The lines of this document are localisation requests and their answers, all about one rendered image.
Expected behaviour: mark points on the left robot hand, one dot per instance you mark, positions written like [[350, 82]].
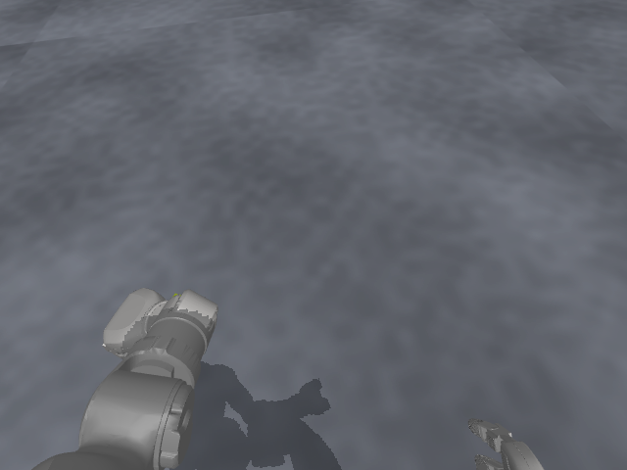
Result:
[[124, 329]]

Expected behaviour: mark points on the left robot arm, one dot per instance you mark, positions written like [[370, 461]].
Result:
[[140, 416]]

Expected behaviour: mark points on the right robot hand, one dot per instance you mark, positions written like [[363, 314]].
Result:
[[515, 455]]

